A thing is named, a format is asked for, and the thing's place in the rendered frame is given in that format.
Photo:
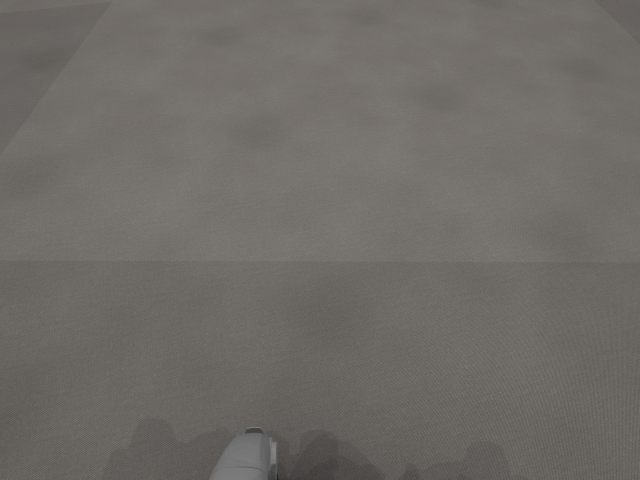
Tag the robot left shin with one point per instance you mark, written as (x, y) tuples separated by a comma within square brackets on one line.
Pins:
[(254, 430)]

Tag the robot left thigh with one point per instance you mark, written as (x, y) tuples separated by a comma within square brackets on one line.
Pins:
[(249, 456)]

